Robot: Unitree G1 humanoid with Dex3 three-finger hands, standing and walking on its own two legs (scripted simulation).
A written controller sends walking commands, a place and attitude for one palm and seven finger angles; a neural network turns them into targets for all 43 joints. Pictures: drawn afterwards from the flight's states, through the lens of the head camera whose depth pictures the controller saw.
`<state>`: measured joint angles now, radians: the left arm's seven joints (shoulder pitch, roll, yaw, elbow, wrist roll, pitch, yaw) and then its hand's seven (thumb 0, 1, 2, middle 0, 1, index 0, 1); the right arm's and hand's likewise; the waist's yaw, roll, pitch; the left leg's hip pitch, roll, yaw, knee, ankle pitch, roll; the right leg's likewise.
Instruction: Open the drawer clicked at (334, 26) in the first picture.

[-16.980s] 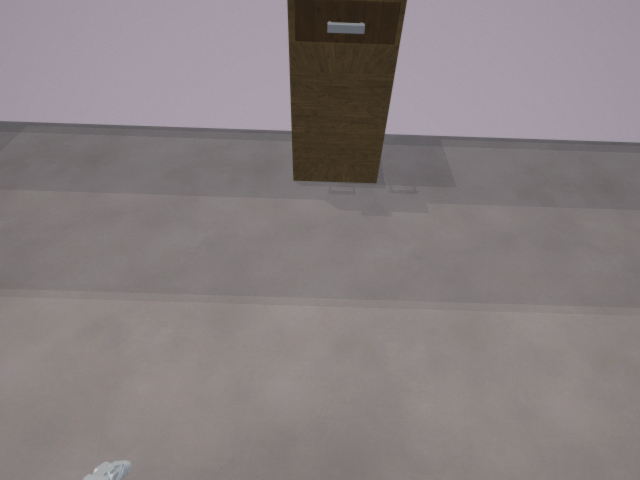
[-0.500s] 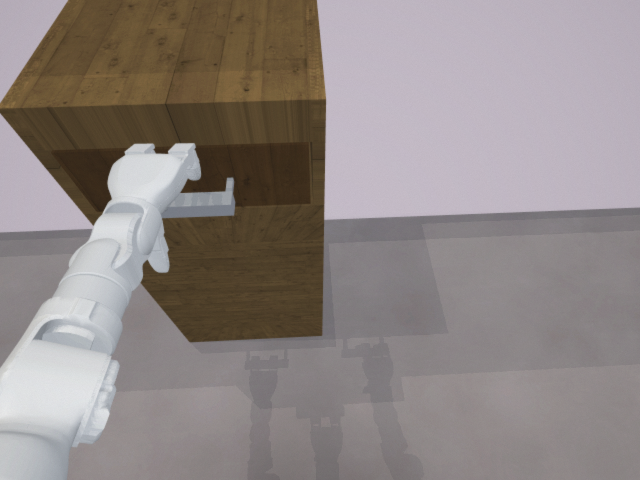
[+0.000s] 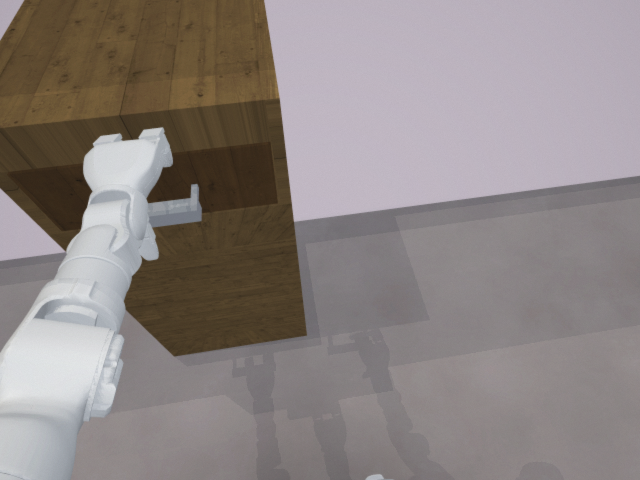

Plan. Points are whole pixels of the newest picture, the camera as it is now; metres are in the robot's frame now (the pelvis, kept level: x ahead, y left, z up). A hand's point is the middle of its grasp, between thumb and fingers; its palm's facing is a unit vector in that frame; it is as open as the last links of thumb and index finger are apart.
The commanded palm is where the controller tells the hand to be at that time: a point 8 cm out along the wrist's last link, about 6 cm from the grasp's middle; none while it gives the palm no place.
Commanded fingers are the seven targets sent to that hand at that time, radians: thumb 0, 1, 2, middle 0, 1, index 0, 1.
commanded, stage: move the hooked fingers above the handle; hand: left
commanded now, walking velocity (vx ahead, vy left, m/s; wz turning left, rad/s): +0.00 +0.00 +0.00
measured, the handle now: (156, 204) +0.53 +0.23 -0.01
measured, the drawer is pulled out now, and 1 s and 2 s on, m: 0.00 0.00 0.00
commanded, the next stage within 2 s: lower the fingers behind the handle in 0.78 s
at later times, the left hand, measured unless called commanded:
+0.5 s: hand (142, 195) +0.49 +0.22 +0.06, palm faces +0.05 -0.02 -1.00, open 13.3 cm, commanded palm +0.47 +0.25 +0.11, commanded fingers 0.00 -0.50 0.30 -0.30 -1.20 -0.30 -1.20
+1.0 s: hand (133, 213) +0.48 +0.24 +0.04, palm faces +0.00 -0.04 -1.00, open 13.8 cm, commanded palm +0.46 +0.24 +0.10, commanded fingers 0.00 -0.50 0.30 -0.30 -1.20 -0.30 -1.20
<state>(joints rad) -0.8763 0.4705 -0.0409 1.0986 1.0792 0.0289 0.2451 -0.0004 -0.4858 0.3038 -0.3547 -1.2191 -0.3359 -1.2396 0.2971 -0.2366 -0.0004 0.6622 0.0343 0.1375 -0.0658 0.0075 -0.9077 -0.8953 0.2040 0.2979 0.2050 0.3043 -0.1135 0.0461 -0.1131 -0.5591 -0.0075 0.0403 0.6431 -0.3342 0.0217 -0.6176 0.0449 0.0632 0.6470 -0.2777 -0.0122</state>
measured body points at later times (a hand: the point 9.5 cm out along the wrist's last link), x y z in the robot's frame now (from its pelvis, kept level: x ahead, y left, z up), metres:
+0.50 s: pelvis +0.00 +0.01 -0.01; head +0.08 +0.01 +0.43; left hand +0.48 +0.22 +0.11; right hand +0.05 -0.26 -0.14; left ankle -0.02 +0.11 -0.72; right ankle +0.01 -0.11 -0.72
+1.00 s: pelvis +0.00 +0.01 -0.01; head +0.09 +0.02 +0.43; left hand +0.47 +0.24 +0.10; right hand +0.01 -0.28 -0.13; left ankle -0.02 +0.11 -0.72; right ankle +0.01 -0.11 -0.72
